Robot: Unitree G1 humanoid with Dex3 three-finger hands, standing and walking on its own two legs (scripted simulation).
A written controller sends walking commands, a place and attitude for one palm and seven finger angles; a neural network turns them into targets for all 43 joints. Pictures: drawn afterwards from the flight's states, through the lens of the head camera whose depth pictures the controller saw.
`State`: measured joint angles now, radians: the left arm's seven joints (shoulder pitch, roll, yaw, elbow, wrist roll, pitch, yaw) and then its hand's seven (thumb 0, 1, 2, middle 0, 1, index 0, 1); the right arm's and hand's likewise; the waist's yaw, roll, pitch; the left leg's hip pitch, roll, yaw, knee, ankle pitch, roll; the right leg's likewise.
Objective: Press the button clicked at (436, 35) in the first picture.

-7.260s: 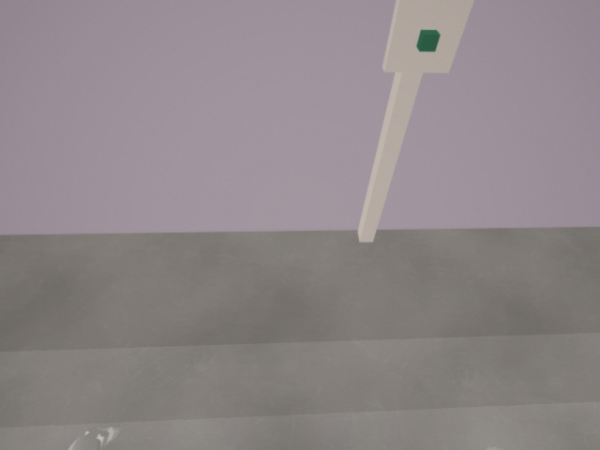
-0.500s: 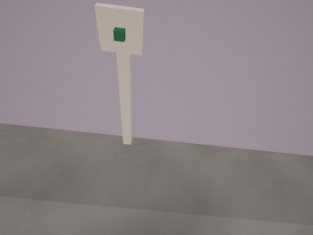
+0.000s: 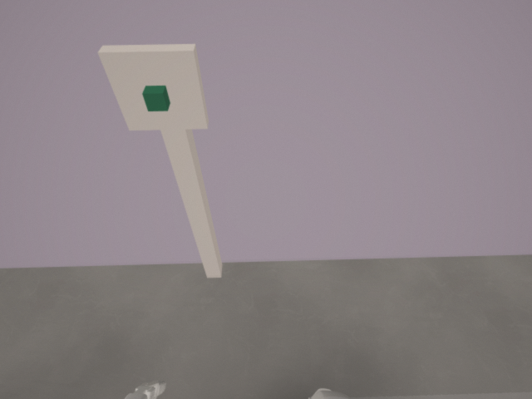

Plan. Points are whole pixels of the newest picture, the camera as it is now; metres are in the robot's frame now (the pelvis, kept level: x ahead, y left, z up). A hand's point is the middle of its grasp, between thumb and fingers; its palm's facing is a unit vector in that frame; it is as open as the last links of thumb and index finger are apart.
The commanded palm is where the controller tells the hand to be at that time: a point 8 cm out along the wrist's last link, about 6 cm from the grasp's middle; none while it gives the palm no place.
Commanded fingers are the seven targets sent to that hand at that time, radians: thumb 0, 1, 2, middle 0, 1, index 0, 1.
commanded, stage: take the last steps up to it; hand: left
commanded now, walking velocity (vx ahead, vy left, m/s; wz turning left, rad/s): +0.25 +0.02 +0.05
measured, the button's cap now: (157, 97) +0.66 +0.21 +0.11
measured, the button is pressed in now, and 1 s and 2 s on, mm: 0 0 0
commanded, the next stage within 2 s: come to a stop and stand still in 0.34 s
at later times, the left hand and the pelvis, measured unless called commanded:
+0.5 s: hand out of the picture +0.07 +0.19 -0.18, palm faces +0.17 -0.98 -0.14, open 7.4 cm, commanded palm none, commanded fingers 0.00 0.90 0.90 -0.20 -0.30 -0.20 -0.30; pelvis +0.14 +0.03 +0.00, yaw +3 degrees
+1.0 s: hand (154, 397) +0.17 +0.20 -0.16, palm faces +0.03 -0.96 -0.27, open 7.4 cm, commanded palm none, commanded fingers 0.00 0.90 0.90 -0.20 -0.30 -0.20 -0.30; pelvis +0.11 -0.01 +0.00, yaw +0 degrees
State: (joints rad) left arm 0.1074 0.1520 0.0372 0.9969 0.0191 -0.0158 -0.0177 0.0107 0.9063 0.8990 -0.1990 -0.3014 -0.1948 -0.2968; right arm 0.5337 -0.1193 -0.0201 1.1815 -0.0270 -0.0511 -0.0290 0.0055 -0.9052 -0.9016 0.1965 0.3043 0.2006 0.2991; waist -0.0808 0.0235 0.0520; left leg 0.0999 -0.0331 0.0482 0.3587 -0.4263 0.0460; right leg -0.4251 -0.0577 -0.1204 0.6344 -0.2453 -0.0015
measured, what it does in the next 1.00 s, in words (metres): walks ahead: right foot, then left foot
